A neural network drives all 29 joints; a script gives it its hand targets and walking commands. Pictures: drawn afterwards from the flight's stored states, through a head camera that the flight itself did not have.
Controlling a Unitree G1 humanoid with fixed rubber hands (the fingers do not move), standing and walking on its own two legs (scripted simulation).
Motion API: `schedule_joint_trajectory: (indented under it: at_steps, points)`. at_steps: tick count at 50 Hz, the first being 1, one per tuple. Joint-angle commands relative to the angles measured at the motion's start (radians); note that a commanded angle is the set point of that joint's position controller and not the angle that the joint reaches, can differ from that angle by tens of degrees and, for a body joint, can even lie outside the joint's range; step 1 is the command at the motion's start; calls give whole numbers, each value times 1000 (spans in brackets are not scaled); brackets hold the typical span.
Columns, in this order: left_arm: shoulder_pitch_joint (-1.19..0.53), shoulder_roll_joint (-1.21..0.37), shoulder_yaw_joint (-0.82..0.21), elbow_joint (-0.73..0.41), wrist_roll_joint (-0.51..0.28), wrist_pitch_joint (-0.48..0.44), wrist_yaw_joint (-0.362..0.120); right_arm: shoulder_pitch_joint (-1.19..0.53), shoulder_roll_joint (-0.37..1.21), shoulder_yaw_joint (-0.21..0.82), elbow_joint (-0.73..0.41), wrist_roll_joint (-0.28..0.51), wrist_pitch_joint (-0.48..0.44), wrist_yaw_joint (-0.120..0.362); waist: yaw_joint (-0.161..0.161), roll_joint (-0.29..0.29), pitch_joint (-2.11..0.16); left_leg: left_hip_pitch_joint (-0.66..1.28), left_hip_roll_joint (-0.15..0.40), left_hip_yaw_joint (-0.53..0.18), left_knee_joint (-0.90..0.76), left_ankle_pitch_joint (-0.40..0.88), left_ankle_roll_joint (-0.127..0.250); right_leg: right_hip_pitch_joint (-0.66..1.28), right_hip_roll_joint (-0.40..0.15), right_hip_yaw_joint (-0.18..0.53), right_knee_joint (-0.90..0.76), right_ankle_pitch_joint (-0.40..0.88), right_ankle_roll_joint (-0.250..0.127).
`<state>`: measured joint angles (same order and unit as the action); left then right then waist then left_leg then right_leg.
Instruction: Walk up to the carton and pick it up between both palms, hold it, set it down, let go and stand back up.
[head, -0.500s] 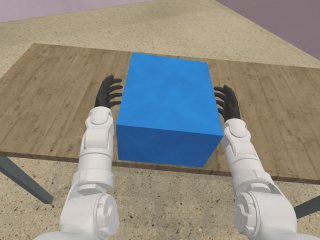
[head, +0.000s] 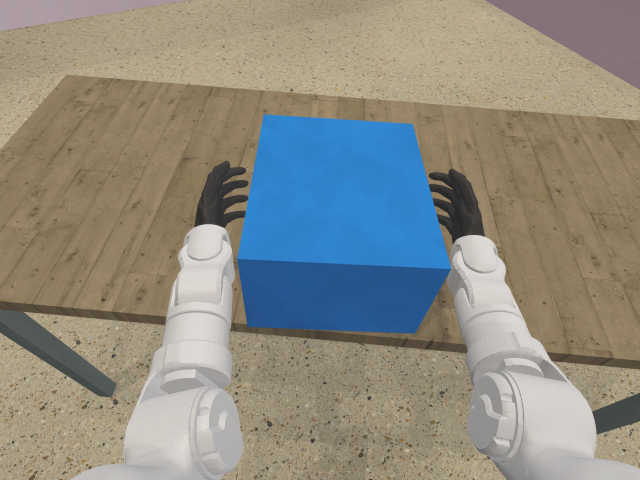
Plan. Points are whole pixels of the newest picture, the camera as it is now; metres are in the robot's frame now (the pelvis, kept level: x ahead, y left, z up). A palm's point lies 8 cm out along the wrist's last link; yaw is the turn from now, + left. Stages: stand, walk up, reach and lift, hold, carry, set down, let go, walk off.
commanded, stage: set down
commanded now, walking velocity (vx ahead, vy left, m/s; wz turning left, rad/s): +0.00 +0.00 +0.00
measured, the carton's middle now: (335, 218) +0.46 +0.03 +0.02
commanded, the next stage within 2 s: none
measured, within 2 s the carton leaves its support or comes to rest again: rests again in 0.46 s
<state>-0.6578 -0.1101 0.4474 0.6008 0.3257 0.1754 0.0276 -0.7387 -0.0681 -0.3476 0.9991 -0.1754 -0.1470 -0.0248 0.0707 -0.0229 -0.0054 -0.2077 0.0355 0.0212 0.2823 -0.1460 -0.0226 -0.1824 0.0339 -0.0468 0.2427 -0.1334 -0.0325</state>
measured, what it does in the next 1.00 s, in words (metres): stands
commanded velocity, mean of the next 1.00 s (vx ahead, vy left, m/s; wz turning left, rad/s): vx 0.00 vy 0.00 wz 0.00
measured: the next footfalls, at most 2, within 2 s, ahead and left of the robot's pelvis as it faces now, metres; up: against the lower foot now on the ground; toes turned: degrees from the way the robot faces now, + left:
none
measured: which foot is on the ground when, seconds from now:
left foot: down 0.00-1.00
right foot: down 0.00-1.00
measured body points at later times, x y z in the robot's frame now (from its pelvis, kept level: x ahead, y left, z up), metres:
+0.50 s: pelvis +0.00 +0.00 +0.00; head +0.04 +0.01 +0.45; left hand +0.39 +0.19 +0.06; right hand +0.42 -0.14 +0.07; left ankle -0.01 +0.13 -0.75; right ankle -0.01 -0.09 -0.75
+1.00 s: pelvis -0.01 +0.00 +0.00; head +0.04 +0.02 +0.45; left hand +0.39 +0.19 +0.06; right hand +0.42 -0.14 +0.06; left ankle -0.01 +0.13 -0.75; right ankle -0.01 -0.09 -0.75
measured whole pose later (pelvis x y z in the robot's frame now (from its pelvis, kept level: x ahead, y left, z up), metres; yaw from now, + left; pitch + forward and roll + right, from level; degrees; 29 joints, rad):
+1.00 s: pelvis -0.01 +0.00 +0.00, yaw -1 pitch +5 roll +0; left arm -0.64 -0.14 0.51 0.67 0.37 0.02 0.02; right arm -0.72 -0.03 -0.50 0.99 -0.30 -0.23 0.03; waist 0.08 -0.03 0.00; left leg -0.23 0.03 0.04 0.27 -0.13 -0.01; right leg -0.23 0.03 -0.03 0.26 -0.13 -0.03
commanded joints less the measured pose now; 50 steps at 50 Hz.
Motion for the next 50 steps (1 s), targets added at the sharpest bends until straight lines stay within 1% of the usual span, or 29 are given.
schedule_joint_trajectory:
  at_steps: [1,11,21,35,50]
  points:
    - [-535,-467,-344,-49,-26,-70,-57,-621,503,225,-145,-36,-85,129,-2,-4,-536,139,-25,83,33,365,-10,245,-8,-50,68,451,63]
    - [-539,-468,-322,-18,-13,-110,-48,-601,515,191,-116,-71,-104,141,5,-1,-530,123,-22,91,29,345,-7,224,-9,-48,65,400,57]
    - [-529,-462,-298,21,2,-141,-42,-564,521,153,-73,-108,-110,151,8,-4,-501,112,-19,98,19,303,1,184,-12,-44,52,312,51]
    - [-476,-451,-257,59,32,-159,-47,-509,523,114,-41,-146,-114,159,8,-12,-434,90,-20,104,7,267,14,165,-15,-40,43,256,52]
    - [-421,-437,-221,70,62,-165,-51,-449,514,77,-28,-180,-108,171,8,-17,-378,87,-21,108,-2,236,27,124,-16,-39,28,173,51]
